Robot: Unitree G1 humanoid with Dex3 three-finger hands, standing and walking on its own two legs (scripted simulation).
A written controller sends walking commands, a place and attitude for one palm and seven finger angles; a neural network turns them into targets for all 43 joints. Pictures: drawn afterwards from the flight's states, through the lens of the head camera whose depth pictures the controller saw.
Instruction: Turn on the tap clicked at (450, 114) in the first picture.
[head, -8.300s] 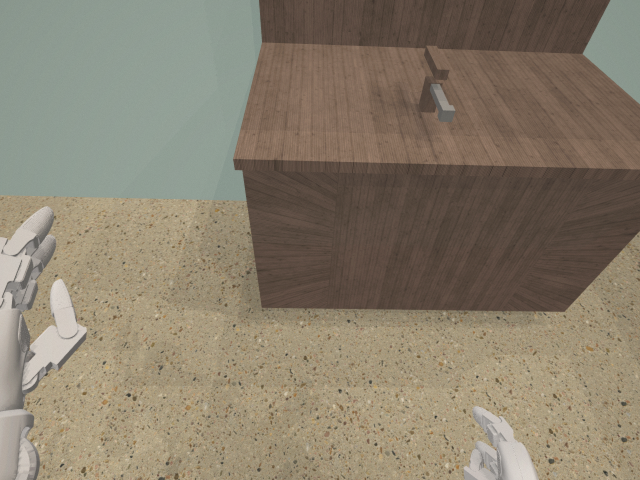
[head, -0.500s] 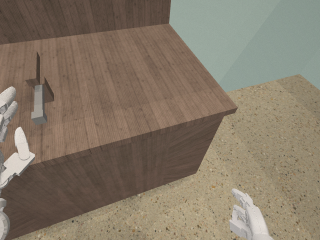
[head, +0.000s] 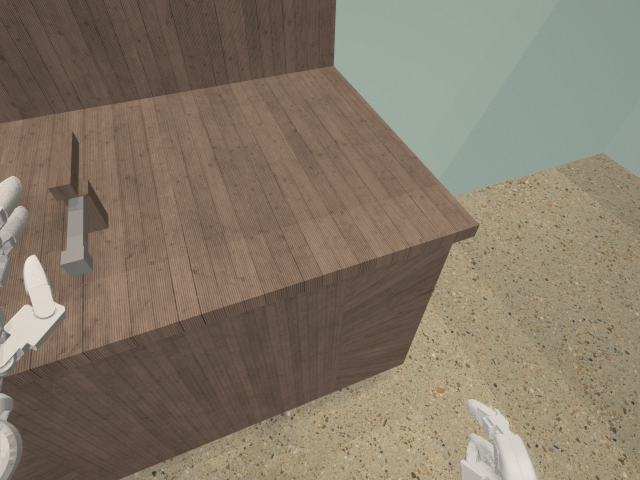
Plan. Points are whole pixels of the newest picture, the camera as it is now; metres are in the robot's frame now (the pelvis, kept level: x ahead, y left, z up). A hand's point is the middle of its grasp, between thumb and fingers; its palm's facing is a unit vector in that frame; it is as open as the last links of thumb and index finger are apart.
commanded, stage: shuffle to correct the standing spot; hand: left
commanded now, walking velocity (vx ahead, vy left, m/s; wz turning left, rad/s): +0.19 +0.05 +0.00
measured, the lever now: (77, 261) +0.37 +0.36 +0.06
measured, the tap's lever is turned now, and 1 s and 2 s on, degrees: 0 0 0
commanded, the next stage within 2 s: come to a stop and stand still in 0.18 s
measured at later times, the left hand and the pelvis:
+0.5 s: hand (63, 289) +0.24 +0.25 +0.19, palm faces +0.44 -0.80 -0.42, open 7.4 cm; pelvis +0.03 +0.00 +0.00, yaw +2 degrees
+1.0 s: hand (52, 246) +0.29 +0.29 +0.18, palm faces +0.43 -0.84 -0.33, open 7.4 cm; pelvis +0.08 +0.04 +0.02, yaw +1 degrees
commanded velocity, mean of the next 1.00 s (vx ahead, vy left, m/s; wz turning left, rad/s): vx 0.04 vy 0.01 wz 0.01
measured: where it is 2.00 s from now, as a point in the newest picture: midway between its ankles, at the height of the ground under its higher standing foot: outside the picture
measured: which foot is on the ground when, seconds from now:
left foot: down 0.00-0.44, up 0.46-0.62, down 0.64-1.00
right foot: down 0.00-0.14, up 0.16-0.40, down 0.42-1.00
